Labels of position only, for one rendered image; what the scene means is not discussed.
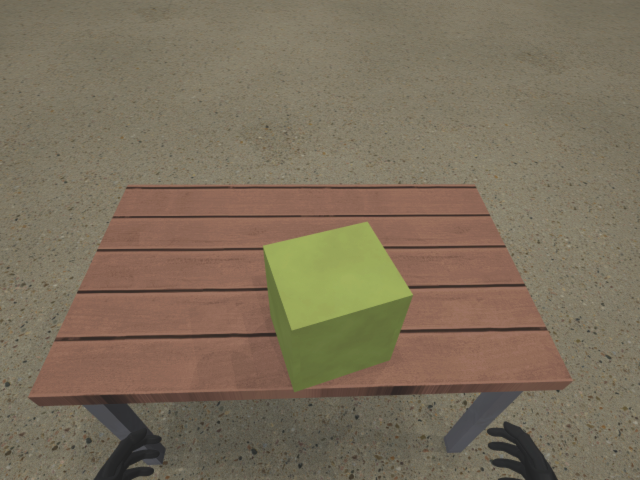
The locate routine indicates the table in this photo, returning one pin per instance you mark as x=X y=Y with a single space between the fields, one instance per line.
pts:
x=174 y=306

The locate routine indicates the carton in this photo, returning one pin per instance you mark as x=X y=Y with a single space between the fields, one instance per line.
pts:
x=337 y=303

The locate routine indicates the robot left hand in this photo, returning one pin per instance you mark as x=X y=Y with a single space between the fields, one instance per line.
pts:
x=123 y=456

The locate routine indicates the robot right hand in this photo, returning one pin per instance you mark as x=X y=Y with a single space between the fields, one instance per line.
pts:
x=533 y=465

